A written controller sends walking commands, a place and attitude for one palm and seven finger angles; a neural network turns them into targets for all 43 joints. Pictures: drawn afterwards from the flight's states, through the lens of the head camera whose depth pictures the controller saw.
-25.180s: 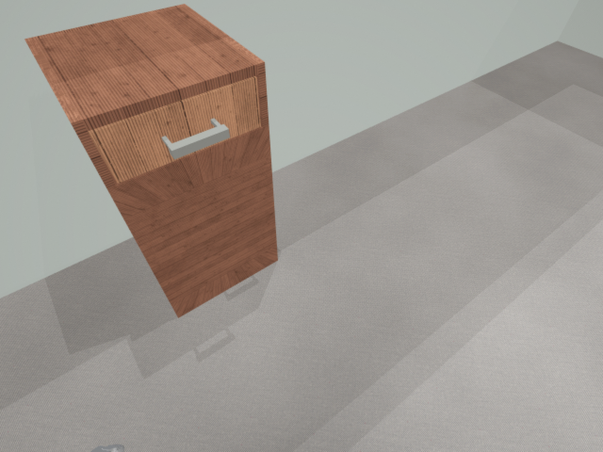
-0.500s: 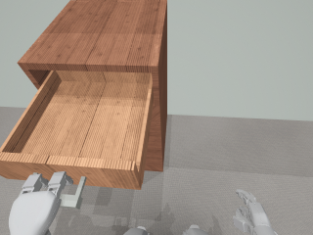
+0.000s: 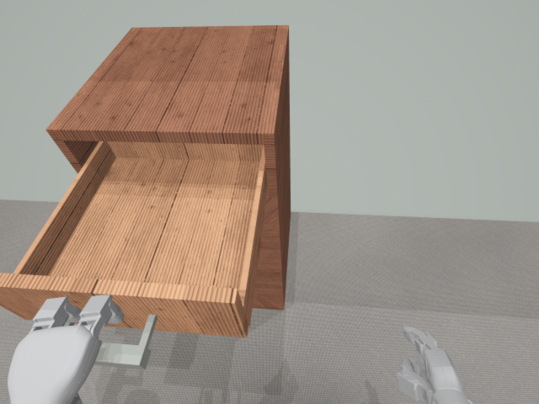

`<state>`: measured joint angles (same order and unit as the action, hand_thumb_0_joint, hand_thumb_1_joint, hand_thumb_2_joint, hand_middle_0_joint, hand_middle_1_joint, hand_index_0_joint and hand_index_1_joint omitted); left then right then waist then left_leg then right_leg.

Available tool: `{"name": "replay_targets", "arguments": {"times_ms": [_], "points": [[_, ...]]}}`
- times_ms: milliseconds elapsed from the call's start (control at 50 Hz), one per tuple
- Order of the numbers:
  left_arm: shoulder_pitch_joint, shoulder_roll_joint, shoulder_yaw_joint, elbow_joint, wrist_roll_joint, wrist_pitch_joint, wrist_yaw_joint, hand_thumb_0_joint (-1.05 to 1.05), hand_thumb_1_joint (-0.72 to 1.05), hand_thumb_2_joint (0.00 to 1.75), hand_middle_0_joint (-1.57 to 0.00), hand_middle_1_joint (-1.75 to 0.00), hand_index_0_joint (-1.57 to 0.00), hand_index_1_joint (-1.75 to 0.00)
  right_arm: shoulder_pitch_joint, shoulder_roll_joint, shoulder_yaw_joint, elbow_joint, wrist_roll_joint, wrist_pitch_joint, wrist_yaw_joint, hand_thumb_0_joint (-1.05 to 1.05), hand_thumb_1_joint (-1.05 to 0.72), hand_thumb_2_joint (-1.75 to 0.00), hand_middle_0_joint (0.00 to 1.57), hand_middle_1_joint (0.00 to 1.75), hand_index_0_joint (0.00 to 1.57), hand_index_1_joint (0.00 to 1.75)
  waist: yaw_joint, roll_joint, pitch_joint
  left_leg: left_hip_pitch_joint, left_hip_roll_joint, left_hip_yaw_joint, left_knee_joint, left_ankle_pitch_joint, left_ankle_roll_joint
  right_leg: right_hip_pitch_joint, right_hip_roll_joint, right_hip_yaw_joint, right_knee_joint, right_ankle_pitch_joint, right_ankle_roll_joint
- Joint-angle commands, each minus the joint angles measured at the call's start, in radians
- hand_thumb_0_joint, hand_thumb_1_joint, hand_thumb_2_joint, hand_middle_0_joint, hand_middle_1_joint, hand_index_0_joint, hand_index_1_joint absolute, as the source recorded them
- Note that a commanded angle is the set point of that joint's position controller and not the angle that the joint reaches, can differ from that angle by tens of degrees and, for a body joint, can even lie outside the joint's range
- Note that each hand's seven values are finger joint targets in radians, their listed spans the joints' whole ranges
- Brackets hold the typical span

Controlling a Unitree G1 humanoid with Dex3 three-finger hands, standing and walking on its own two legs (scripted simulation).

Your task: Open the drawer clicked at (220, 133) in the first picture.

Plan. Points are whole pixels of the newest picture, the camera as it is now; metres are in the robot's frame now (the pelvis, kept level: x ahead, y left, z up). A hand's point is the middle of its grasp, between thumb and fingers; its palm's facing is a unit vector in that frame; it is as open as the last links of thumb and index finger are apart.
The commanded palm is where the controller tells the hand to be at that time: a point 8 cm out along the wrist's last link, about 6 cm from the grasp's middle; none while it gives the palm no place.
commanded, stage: lift the hand off the handle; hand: left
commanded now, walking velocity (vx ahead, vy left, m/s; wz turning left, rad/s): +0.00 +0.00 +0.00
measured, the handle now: (104, 336) +0.20 +0.27 +0.01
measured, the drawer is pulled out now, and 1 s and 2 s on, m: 0.30 0.30 0.30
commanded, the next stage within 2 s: draw the hand back to the body in 0.96 s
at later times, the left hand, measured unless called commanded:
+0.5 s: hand (55, 332) +0.17 +0.27 +0.10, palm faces +0.10 -0.05 -0.99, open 13.4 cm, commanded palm +0.14 +0.26 +0.16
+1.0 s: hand (20, 315) +0.17 +0.27 +0.16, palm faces +0.09 -0.09 -0.99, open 13.8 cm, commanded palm +0.14 +0.26 +0.21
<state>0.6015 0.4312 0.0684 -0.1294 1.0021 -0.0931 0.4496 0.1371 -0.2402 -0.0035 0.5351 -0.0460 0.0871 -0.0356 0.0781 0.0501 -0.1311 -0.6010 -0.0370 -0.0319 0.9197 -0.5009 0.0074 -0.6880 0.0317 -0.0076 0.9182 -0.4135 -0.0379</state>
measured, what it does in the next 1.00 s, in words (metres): stands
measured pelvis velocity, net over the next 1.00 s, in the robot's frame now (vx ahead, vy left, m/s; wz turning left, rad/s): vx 0.02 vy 0.02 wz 0.00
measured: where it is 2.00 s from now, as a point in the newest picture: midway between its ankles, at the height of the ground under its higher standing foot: outside the picture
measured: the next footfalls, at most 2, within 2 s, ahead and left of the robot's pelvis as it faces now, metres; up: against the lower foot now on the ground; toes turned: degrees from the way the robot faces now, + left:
none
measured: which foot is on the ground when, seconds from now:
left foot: down 0.00-1.00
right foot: down 0.00-1.00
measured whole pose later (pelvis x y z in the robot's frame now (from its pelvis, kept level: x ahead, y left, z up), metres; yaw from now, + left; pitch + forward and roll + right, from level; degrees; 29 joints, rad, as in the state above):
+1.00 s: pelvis +0.02 +0.02 +0.04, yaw +0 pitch +0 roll -1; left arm 0.61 0.52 0.10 -0.55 0.84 0.07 0.09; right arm 0.16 -0.28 0.05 0.47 0.01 0.13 -0.03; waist 0.14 0.10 -0.05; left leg -0.20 -0.03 -0.04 0.55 -0.36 0.03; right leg -0.26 0.03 0.00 0.53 -0.26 -0.01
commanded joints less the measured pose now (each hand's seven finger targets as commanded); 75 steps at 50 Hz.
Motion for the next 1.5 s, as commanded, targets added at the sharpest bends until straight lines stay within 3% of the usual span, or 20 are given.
{"name": "replay_targets", "arguments": {"times_ms": [0, 120, 160, 220, 340, 420, 520, 620, 700, 820, 900, 960, 1020, 1100, 1120, 1140, 1200, 1260, 1400, 1480], "points": [[-0.077, 0.194, 0.167, -0.243, -0.045, 0.01, 0.038, 0.0, -0.5, 0.3, -0.3, -1.2, -0.3, -1.2, -0.123, -0.101, -0.036, -0.17, 0.01, -0.05, -0.012, 0.0, -0.9, -0.9, 0.2, 0.3, 0.2, 0.3, -0.018, -0.027, -0.107, 0.073, 0.0, 0.013, -0.155, 0.207, 0.022, 0.157, -0.025, 0.034, -0.214, 0.134, -0.004], [-0.051, 0.204, 0.161, -0.344, -0.057, 0.007, 0.01, 0.0, -0.5, 0.3, -0.3, -1.2, -0.3, -1.2, -0.119, -0.106, -0.034, -0.184, 0.01, -0.061, -0.009, 0.0, -0.9, -0.9, 0.2, 0.3, 0.2, 0.3, 0.003, 0.044, -0.143, 0.153, 0.008, 0.014, -0.186, 0.287, 0.01, 0.193, -0.026, 0.034, -0.227, 0.177, -0.007], [-0.077, 0.193, 0.144, -0.362, -0.058, 0.006, 0.001, 0.0, -0.5, 0.3, -0.3, -1.2, -0.3, -1.2, -0.116, -0.105, -0.036, -0.179, 0.008, -0.063, -0.006, 0.0, -0.9, -0.9, 0.2, 0.3, 0.2, 0.3, -0.008, 0.022, -0.125, 0.169, 0.009, 0.011, -0.188, 0.293, 0.009, 0.174, -0.025, 0.034, -0.237, 0.171, -0.006], [-0.036, 0.196, 0.15, -0.36, -0.059, 0.023, -0.015, 0.0, -0.5, 0.3, -0.3, -1.2, -0.3, -1.2, -0.125, -0.105, -0.028, -0.184, 0.012, -0.059, -0.001, 0.0, -0.9, -0.9, 0.2, 0.3, 0.2, 0.3, 0.003, 0.008, -0.092, 0.161, 0.016, 0.007, -0.215, 0.295, 0.005, 0.201, -0.026, 0.028, -0.251, 0.17, -0.004], [-0.042, 0.194, 0.137, -0.433, -0.08, 0.05, -0.059, 0.0, -0.5, 0.3, -0.3, -1.2, -0.3, -1.2, -0.126, -0.107, -0.026, -0.197, 0.021, -0.056, -0.004, 0.0, -0.9, -0.9, 0.2, 0.3, 0.2, 0.3, 0.012, 0.005, -0.095, 0.206, 0.026, 0.008, -0.25, 0.325, 0.004, 0.251, -0.031, 0.02, -0.279, 0.198, 0.003], [-0.037, 0.229, 0.163, -0.462, -0.087, 0.065, -0.089, 0.0, -0.5, 0.3, -0.3, -1.2, -0.3, -1.2, -0.125, -0.11, -0.017, -0.201, 0.024, -0.052, -0.009, 0.0, -0.9, -0.9, 0.2, 0.3, 0.2, 0.3, 0.026, 0.008, -0.1, 0.226, 0.03, 0.012, -0.276, 0.341, 0.004, 0.296, -0.037, 0.025, -0.306, 0.215, 0.007], [0.047, 0.171, 0.104, -0.475, -0.099, 0.132, -0.157, 0.0, -0.5, 0.3, -0.3, -1.2, -0.3, -1.2, -0.126, -0.106, -0.01, -0.208, 0.041, -0.034, 0.01, 0.0, -0.9, -0.9, 0.2, 0.3, 0.2, 0.3, 0.035, -0.005, -0.062, 0.248, 0.046, 0.018, -0.322, 0.419, -0.005, 0.359, -0.037, 0.0, -0.331, 0.277, 0.014], [0.026, 0.222, 0.125, -0.542, -0.12, 0.184, -0.23, 0.0, -0.5, 0.3, -0.3, -1.2, -0.3, -1.2, -0.138, -0.117, 0.008, -0.232, 0.052, -0.016, 0.008, 0.0, -0.9, -0.9, 0.2, 0.3, 0.2, 0.3, 0.041, -0.036, -0.022, 0.263, 0.056, 0.027, -0.374, 0.428, 0.002, 0.426, -0.044, -0.003, -0.372, 0.313, 0.024], [0.035, 0.256, 0.162, -0.588, -0.129, 0.179, -0.253, 0.0, -0.5, 0.3, -0.3, -1.2, -0.3, -1.2, -0.151, -0.125, 0.017, -0.253, 0.056, -0.013, -0.004, 0.0, -0.9, -0.9, 0.2, 0.3, 0.2, 0.3, 0.056, 0.001, -0.028, 0.313, 0.062, 0.032, -0.39, 0.438, 0.006, 0.458, -0.042, 0.011, -0.41, 0.331, 0.025], [-0.013, 0.284, 0.188, -0.643, -0.15, 0.156, -0.279, 0.0, -0.5, 0.3, -0.3, -1.2, -0.3, -1.2, -0.126, -0.129, 0.024, -0.25, 0.053, -0.008, -0.01, 0.0, -0.9, -0.9, 0.2, 0.3, 0.2, 0.3, 0.049, 0.017, -0.002, 0.373, 0.062, 0.033, -0.41, 0.463, 0.007, 0.463, -0.053, -0.005, -0.456, 0.323, 0.026], [0.008, 0.218, 0.145, -0.584, -0.165, 0.162, -0.319, 0.0, -0.5, 0.3, -0.3, -1.2, -0.3, -1.2, -0.147, -0.121, 0.014, -0.246, 0.063, -0.01, 0.001, 0.0, -0.9, -0.9, 0.2, 0.3, 0.2, 0.3, 0.043, 0.003, 0.06, 0.38, 0.068, 0.02, -0.436, 0.452, 0.008, 0.449, -0.036, -0.008, -0.482, 0.293, 0.022], [-0.063, 0.24, 0.13, -0.578, -0.159, 0.159, -0.344, 0.0, -0.5, 0.3, -0.3, -1.2, -0.3, -1.2, -0.123, -0.13, 0.015, -0.24, 0.052, 0.002, -0.001, 0.0, -0.9, -0.9, 0.2, 0.3, 0.2, 0.3, 0.042, -0.031, 0.048, 0.378, 0.058, 0.029, -0.461, 0.429, 0.012, 0.481, -0.043, -0.026, -0.486, 0.284, 0.027], [-0.105, 0.243, 0.121, -0.584, -0.139, 0.156, -0.349, 0.0, -0.5, 0.3, -0.3, -1.2, -0.3, -1.2, -0.126, -0.123, 0.028, -0.241, 0.049, -0.003, 0.002, 0.0, -0.9, -0.9, 0.2, 0.3, 0.2, 0.3, 0.048, 0.015, 0.027, 0.385, 0.059, 0.025, -0.474, 0.424, 0.009, 0.497, -0.044, -0.029, -0.488, 0.254, 0.018], [-0.082, 0.305, 0.192, -0.593, -0.128, 0.139, -0.325, 0.0, -0.5, 0.3, -0.3, -1.2, -0.3, -1.2, -0.148, -0.127, 0.028, -0.248, 0.053, -0.011, -0.006, 0.0, -0.9, -0.9, 0.2, 0.3, 0.2, 0.3, 0.065, 0.044, -0.011, 0.405, 0.069, 0.017, -0.467, 0.468, 0.002, 0.522, -0.031, -0.009, -0.495, 0.293, 0.012], [-0.11, 0.277, 0.158, -0.599, -0.125, 0.131, -0.327, 0.0, -0.5, 0.3, -0.3, -1.2, -0.3, -1.2, -0.127, -0.119, 0.033, -0.24, 0.045, -0.01, -0.004, 0.0, -0.9, -0.9, 0.2, 0.3, 0.2, 0.3, 0.059, 0.038, -0.019, 0.409, 0.061, 0.022, -0.47, 0.475, 0.004, 0.52, -0.041, -0.028, -0.492, 0.287, 0.012], [-0.12, 0.287, 0.174, -0.593, -0.127, 0.122, -0.322, 0.0, -0.5, 0.3, -0.3, -1.2, -0.3, -1.2, -0.126, -0.119, 0.024, -0.229, 0.048, -0.011, -0.004, 0.0, -0.9, -0.9, 0.2, 0.3, 0.2, 0.3, 0.056, 0.035, 0.012, 0.405, 0.066, 0.02, -0.469, 0.492, 0.0, 0.507, -0.037, -0.024, -0.496, 0.301, 0.01], [-0.062, 0.263, 0.176, -0.602, -0.143, 0.129, -0.319, 0.0, -0.5, 0.3, -0.3, -1.2, -0.3, -1.2, -0.152, -0.125, 0.021, -0.236, 0.056, -0.018, 0.007, 0.0, -0.9, -0.9, 0.2, 0.3, 0.2, 0.3, 0.057, 0.072, -0.001, 0.413, 0.068, 0.011, -0.469, 0.531, -0.007, 0.521, -0.029, -0.014, -0.497, 0.338, 0.007], [-0.069, 0.27, 0.182, -0.571, -0.156, 0.136, -0.329, 0.0, -0.5, 0.3, -0.3, -1.2, -0.3, -1.2, -0.13, -0.125, 0.015, -0.222, 0.054, -0.008, 0.01, 0.0, -0.9, -0.9, 0.2, 0.3, 0.2, 0.3, 0.049, 0.001, 0.035, 0.393, 0.063, 0.016, -0.483, 0.503, -0.002, 0.515, -0.032, -0.035, -0.501, 0.321, 0.012], [-0.038, 0.271, 0.189, -0.593, -0.174, 0.144, -0.349, 0.0, -0.5, 0.3, -0.3, -1.2, -0.3, -1.2, -0.156, -0.131, 0.015, -0.239, 0.065, -0.012, 0.009, 0.0, -0.9, -0.9, 0.2, 0.3, 0.2, 0.3, 0.049, 0.016, 0.002, 0.41, 0.065, 0.013, -0.478, 0.506, -0.002, 0.529, -0.031, -0.018, -0.506, 0.34, 0.014], [-0.083, 0.313, 0.214, -0.577, -0.173, 0.119, -0.351, 0.0, -0.5, 0.3, -0.3, -1.2, -0.3, -1.2, -0.128, -0.134, 0.018, -0.235, 0.054, -0.005, -0.005, 0.0, -0.9, -0.9, 0.2, 0.3, 0.2, 0.3, 0.05, -0.026, 0.021, 0.407, 0.058, 0.019, -0.481, 0.478, 0.007, 0.516, -0.042, -0.033, -0.512, 0.318, 0.019]]}}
